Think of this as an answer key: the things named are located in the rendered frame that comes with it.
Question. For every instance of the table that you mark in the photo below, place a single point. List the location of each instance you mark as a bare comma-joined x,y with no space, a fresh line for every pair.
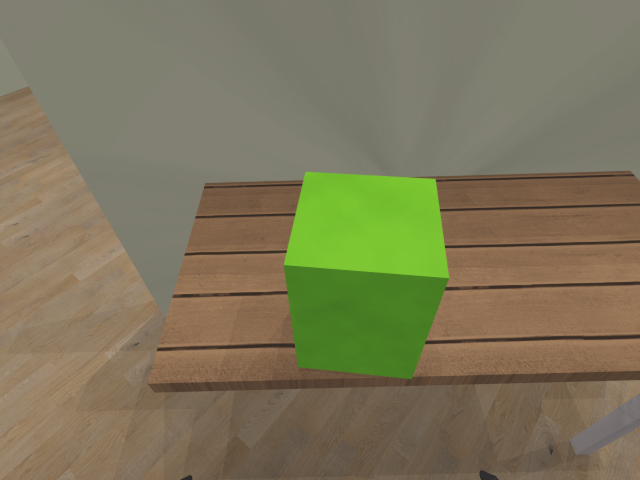
544,286

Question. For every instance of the carton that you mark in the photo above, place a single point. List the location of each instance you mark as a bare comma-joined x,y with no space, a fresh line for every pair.
365,271

